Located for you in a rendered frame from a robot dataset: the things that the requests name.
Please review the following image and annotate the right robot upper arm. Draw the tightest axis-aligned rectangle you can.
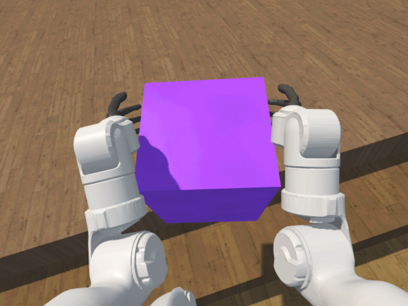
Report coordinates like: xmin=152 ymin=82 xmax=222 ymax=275
xmin=273 ymin=223 xmax=408 ymax=306

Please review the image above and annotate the robot right hand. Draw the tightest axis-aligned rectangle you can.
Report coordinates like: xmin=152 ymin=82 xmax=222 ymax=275
xmin=268 ymin=84 xmax=302 ymax=125

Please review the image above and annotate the robot left hand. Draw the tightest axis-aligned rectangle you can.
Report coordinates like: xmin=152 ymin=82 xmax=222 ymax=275
xmin=106 ymin=92 xmax=142 ymax=134

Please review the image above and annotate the carton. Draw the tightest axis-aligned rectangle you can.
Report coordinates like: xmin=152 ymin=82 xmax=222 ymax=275
xmin=135 ymin=77 xmax=281 ymax=223

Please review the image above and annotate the right robot forearm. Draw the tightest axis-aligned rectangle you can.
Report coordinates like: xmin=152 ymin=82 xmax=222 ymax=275
xmin=271 ymin=105 xmax=355 ymax=264

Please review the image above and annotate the robot left thigh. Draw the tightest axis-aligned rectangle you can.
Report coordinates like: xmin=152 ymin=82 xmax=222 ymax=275
xmin=150 ymin=290 xmax=196 ymax=306

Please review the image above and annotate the left robot upper arm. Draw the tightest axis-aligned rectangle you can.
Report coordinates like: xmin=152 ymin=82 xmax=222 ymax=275
xmin=44 ymin=231 xmax=168 ymax=306

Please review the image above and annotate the left robot forearm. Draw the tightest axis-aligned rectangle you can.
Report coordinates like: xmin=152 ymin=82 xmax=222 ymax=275
xmin=73 ymin=115 xmax=147 ymax=279

